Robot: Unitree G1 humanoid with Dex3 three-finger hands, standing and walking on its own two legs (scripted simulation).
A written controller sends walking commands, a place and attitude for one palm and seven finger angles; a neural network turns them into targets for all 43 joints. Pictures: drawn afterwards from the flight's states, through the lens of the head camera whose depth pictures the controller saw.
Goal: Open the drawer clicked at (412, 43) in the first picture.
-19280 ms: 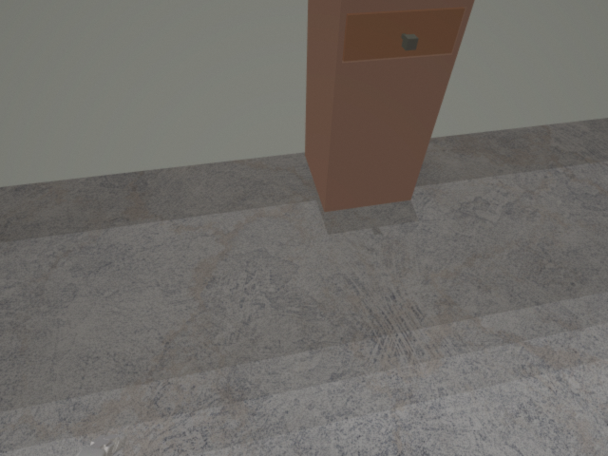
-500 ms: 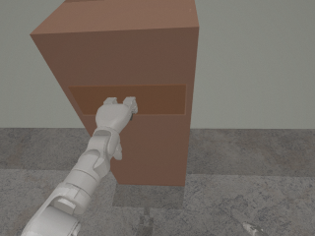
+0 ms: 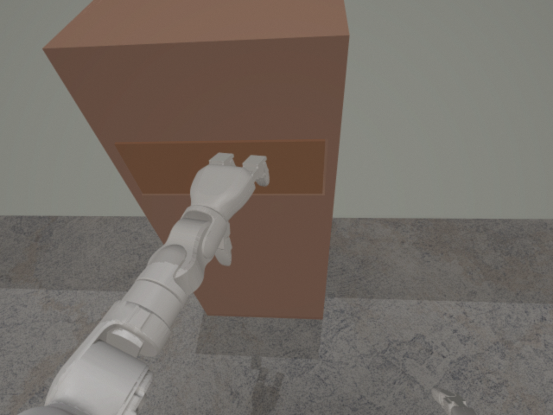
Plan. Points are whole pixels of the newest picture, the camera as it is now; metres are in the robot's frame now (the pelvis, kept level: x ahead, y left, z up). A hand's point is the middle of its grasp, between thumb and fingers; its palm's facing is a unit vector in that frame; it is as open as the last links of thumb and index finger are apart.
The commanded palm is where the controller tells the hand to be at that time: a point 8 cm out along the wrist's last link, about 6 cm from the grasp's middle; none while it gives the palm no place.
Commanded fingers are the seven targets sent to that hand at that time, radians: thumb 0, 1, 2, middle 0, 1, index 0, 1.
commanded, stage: re-aim the fingers above the handle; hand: left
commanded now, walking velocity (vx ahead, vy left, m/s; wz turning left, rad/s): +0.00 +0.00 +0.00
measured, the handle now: (220, 184) +0.51 +0.14 +0.02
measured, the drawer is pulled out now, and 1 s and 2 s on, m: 0.00 0.00 0.00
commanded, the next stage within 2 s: lower the fingers behind the handle in 0.28 s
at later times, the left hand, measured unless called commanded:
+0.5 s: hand (259, 206) +0.40 +0.05 +0.07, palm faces +0.04 -0.12 -0.99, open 13.8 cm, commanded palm +0.39 +0.12 +0.12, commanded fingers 0.00 -0.50 0.30 -0.30 -1.20 -0.30 -1.20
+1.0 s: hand (225, 214) +0.42 +0.11 +0.04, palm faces +0.01 -0.06 -1.00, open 14.0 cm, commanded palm +0.39 +0.13 +0.09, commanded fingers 0.00 -0.50 0.30 -0.30 -1.20 -0.30 -1.20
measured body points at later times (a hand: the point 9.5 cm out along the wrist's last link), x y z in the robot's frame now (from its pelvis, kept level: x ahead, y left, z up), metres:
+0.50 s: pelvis +0.00 +0.00 +0.00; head +0.03 -0.03 +0.44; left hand +0.40 +0.06 +0.13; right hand +0.16 -0.25 -0.13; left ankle -0.06 +0.13 -0.73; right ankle +0.05 -0.12 -0.73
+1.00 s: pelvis +0.00 -0.01 -0.01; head +0.04 -0.03 +0.44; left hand +0.41 +0.11 +0.09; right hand +0.12 -0.27 -0.14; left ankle -0.06 +0.12 -0.73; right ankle +0.05 -0.12 -0.73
